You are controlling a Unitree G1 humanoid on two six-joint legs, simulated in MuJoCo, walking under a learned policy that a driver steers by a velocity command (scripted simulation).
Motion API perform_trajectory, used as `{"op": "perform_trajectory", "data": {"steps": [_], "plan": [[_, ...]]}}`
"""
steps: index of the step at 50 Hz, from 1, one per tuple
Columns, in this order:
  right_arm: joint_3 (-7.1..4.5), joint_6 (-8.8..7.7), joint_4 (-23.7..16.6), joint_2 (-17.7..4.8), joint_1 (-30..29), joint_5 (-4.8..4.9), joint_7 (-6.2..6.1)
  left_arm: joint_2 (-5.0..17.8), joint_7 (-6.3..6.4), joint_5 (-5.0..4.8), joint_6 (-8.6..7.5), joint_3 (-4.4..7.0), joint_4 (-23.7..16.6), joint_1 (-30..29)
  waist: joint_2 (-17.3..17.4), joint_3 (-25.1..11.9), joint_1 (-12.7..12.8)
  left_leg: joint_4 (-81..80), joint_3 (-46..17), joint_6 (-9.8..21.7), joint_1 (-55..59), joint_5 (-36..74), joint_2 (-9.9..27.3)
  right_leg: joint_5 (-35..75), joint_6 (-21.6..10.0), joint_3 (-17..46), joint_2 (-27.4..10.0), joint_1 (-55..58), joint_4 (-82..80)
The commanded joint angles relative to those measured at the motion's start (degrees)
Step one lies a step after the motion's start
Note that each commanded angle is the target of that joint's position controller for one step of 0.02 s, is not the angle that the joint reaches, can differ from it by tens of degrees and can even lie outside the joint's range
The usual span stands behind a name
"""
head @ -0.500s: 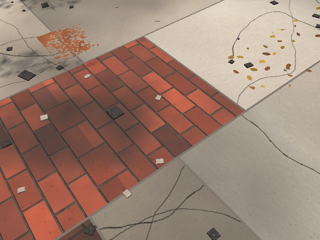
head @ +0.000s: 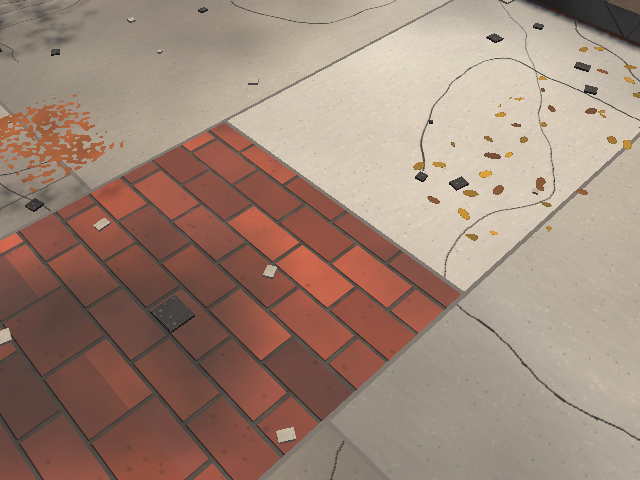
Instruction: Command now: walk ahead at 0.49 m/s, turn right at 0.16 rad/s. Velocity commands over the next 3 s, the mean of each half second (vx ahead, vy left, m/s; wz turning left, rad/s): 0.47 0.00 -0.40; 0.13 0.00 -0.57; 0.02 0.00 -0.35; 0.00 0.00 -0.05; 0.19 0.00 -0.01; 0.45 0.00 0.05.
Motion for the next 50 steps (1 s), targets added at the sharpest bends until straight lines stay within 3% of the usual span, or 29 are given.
{"op": "perform_trajectory", "data": {"steps": [1,7,10,12,13,14,15,16,17,18,19,20,22,25,28,32,35,36,37,38,39,40,41,42,44,45,50], "plan": [[-1.31,-0.67,-3.4,-8.3,-2.0,0.01,-1.19,1.3,-0.47,0.00,-0.11,0.06,-2.6,-0.2,4.6,3.5,1.8,-7.9,-7.6,7.4,-3.2,13.5,16.0,9.6,0.4,-0.1,-0.5,-0.8,-9.8],[-1.51,0.12,-1.3,-9.3,3.7,0.46,-1.70,0.7,-2.48,-0.75,-0.21,-0.78,-6.9,-11.0,4.3,6.0,-2.2,-6.5,-2.5,5.5,8.1,13.7,18.6,11.5,-1.2,-1.7,2.8,-2.8,-22.4],[-1.82,1.35,-1.3,-10.0,3.3,0.50,-2.01,1.0,-4.07,-0.76,-0.49,-0.80,-9.4,-13.0,4.7,5.9,-1.6,-1.5,-0.5,4.3,13.9,22.0,20.6,4.6,-3.0,-3.7,4.1,-3.0,-24.5],[-2.24,2.08,-2.7,-11.7,1.0,0.46,-2.45,2.9,-4.69,-0.53,-0.48,0.10,-9.8,-9.5,7.2,2.2,1.3,6.6,1.8,3.0,14.2,42.2,20.4,-1.4,-5.0,-7.7,7.7,5.5,-24.2],[-2.35,2.63,-3.4,-12.2,-0.2,0.26,-2.72,4.9,-4.76,-0.59,-0.41,1.28,-8.5,-2.8,8.1,-1.8,5.0,15.7,3.4,2.0,12.9,51.0,19.5,-2.0,-6.3,-9.4,10.3,14.4,-25.0],[-2.12,2.87,-4.5,-11.9,-0.9,0.14,-2.99,8.4,-4.36,-0.69,-0.25,3.24,-6.0,7.1,6.9,-7.0,9.6,29.1,5.0,0.2,6.3,49.2,17.1,0.7,-8.5,-7.6,11.6,28.9,-27.8],[-1.15,1.99,-6.6,-10.0,0.0,-1.00,-3.02,14.8,-3.13,-0.36,0.39,5.04,-4.6,16.2,-2.7,-14.1,11.5,49.5,6.0,-2.2,-9.7,25.6,13.0,2.9,-13.0,11.3,-0.8,47.2,-28.5],[0.95,-0.46,-8.0,-3.0,4.9,-0.52,-1.64,16.1,-3.21,-0.08,0.12,4.90,-6.1,14.7,-14.4,-21.5,6.2,68.4,-2.8,-4.8,-32.9,-21.1,0.3,-4.8,-24.5,44.7,-13.1,64.8,-39.1],[-0.59,-3.07,-9.0,-9.5,-0.7,1.10,-0.61,11.2,-3.06,0.24,0.19,3.74,-5.7,15.0,-7.7,-19.9,8.9,71.0,-11.9,-2.5,-39.0,-19.5,4.5,-6.8,-21.0,42.3,-10.8,63.9,-41.8],[-1.01,-4.02,-11.3,-11.0,-6.1,2.69,-0.41,8.5,-2.69,0.31,0.10,3.05,-6.4,11.8,-4.8,-12.0,8.2,68.6,-10.7,-1.4,-40.9,-15.0,7.0,-2.6,-18.1,32.0,-8.3,56.5,-41.7],[-1.04,-4.06,-11.6,-10.2,-7.7,2.04,-0.84,7.2,-2.91,0.29,-0.05,2.54,-7.6,7.2,3.2,-7.0,5.2,63.2,-10.0,-1.6,-38.2,-11.3,9.6,4.1,-16.4,24.9,-5.8,46.3,-42.9],[-1.81,-3.27,-11.5,-10.8,-7.8,1.11,-1.46,5.8,-2.93,0.47,-0.12,2.03,-9.1,3.5,5.1,-4.3,3.1,58.4,-9.5,-2.5,-34.2,-9.9,11.1,12.8,-15.0,19.9,-3.8,38.9,-43.6],[-2.17,-1.30,-12.6,-9.5,-6.1,0.10,-1.83,6.2,-2.69,0.80,0.03,1.94,-10.0,2.0,3.9,-2.4,0.3,53.8,-8.9,-4.6,-28.8,-10.0,11.6,25.6,-14.8,15.4,-1.7,30.7,-44.1],[-1.95,0.15,-14.9,-7.4,-8.5,-0.84,-2.75,9.3,-1.40,0.71,0.36,2.81,-10.0,3.9,1.4,-1.9,0.1,42.4,-6.2,-7.4,-26.7,-4.1,8.5,38.1,-13.9,8.8,1.8,24.9,-42.9],[-1.45,0.76,-17.0,-6.2,-13.9,-0.60,-2.96,9.8,-0.11,-0.35,2.01,3.14,-10.1,6.1,-1.5,-4.3,2.2,29.4,-5.7,-7.9,-23.1,6.4,5.2,34.6,-10.0,7.2,4.8,24.3,-39.8],[-1.71,1.30,-20.0,-7.5,-20.0,0.10,-2.35,9.5,1.10,-0.52,3.82,3.17,-10.1,8.0,-3.7,-5.0,4.4,19.9,-7.7,-7.7,-22.1,10.2,3.0,23.1,-7.1,13.3,3.6,27.9,-36.2],[-2.67,0.55,-20.1,-10.0,-18.2,-0.27,-1.94,8.9,1.95,-0.14,4.54,3.12,-11.6,6.1,-4.6,-4.9,2.7,14.3,-10.2,-6.0,-20.6,6.6,3.5,17.4,-6.6,20.1,2.7,32.3,-31.1],[-2.91,0.01,-19.6,-10.3,-15.5,-0.48,-1.95,8.4,1.99,-0.23,4.66,2.92,-12.5,4.3,-4.6,-5.5,0.9,10.0,-9.5,-4.9,-16.3,10.5,4.2,15.1,-5.6,20.4,4.2,31.9,-27.7],[-3.34,-0.37,-19.3,-11.9,-12.2,-1.32,-2.28,6.5,1.79,0.19,4.58,2.28,-13.8,3.8,-1.9,-9.1,-0.1,8.6,-12.0,-2.4,-6.5,20.7,9.3,9.7,-3.6,18.6,7.6,28.5,-20.2],[-3.65,0.06,-19.8,-14.5,-9.6,-2.30,-2.93,3.3,1.57,1.17,4.32,1.33,-14.4,7.8,8.8,-13.9,1.4,12.0,-22.1,3.3,8.1,45.0,21.1,-16.0,-0.4,11.7,14.4,17.8,-6.8],[-3.97,1.23,-19.1,-14.5,-6.9,-2.07,-3.00,4.9,1.07,-0.10,4.12,1.27,-14.7,16.6,22.5,-20.9,4.4,10.8,-39.8,14.2,17.8,43.6,33.7,-37.6,1.8,8.3,17.4,7.2,5.6],[-3.38,1.95,-21.0,-11.0,-9.9,-0.47,-2.97,10.5,0.84,-0.31,4.66,2.59,-12.5,17.4,14.3,-18.4,4.0,9.3,-39.8,13.9,13.5,29.5,32.3,-33.7,3.8,8.8,12.7,4.4,12.4],[-2.65,2.65,-22.1,-8.3,-11.7,-0.29,-3.20,12.5,1.01,-0.42,5.80,3.38,-12.9,11.5,9.1,-12.8,2.3,8.7,-31.4,10.9,8.3,21.3,27.8,-28.8,5.3,6.4,11.0,2.8,15.7],[-2.24,3.43,-22.5,-7.8,-13.8,-0.58,-3.25,11.8,1.36,-0.35,7.06,3.47,-13.2,9.2,6.1,-9.4,2.7,6.9,-26.1,9.0,2.2,14.8,24.4,-25.2,6.2,5.1,9.6,3.2,16.0],[-2.46,4.35,-22.5,-9.3,-16.5,-1.13,-3.47,9.2,1.53,-0.20,8.37,3.06,-14.3,8.4,7.9,-4.3,3.8,3.0,-18.3,8.0,-8.1,8.7,19.8,-20.1,6.6,2.2,8.3,7.0,14.3],[-2.64,4.52,-22.3,-9.5,-16.6,-1.30,-3.52,7.6,1.48,-0.36,8.44,2.70,-14.6,9.0,9.3,-3.8,4.0,2.0,-14.8,7.8,-9.7,8.4,18.0,-18.7,6.6,0.6,8.4,8.6,11.8],[-3.63,5.09,-21.4,-11.2,-15.0,-0.65,-3.97,5.5,1.08,0.10,7.81,1.78,-17.5,4.9,10.3,-6.9,2.0,1.6,-10.4,10.4,-4.9,11.5,21.4,-16.3,6.3,-1.2,5.4,10.7,-0.9]]}}
Next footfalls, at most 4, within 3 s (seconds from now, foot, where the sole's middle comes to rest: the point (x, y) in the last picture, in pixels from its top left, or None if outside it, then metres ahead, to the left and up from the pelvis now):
0.28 right None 0.34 -0.16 -0.78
0.74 left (344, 446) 0.59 -0.06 -0.78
1.18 right None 0.38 -0.23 -0.78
1.56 left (339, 478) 0.52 -0.04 -0.78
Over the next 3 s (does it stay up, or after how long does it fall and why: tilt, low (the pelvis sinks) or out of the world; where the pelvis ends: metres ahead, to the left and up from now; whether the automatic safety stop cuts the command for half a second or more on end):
stays up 0.65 -0.36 -0.01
